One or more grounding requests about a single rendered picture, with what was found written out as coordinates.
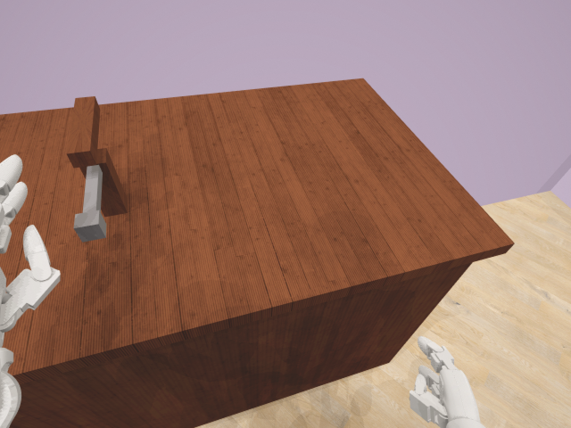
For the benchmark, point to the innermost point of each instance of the counter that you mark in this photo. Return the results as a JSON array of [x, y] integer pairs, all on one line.
[[259, 243]]

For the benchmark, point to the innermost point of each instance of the right robot hand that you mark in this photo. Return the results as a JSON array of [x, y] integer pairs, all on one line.
[[451, 396]]

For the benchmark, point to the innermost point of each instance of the robot left forearm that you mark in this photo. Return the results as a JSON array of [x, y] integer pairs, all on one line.
[[10, 390]]

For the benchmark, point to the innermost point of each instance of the left robot hand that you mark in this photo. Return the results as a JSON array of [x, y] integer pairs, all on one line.
[[30, 287]]

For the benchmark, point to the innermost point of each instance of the tap lever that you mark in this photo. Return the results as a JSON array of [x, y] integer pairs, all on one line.
[[90, 224]]

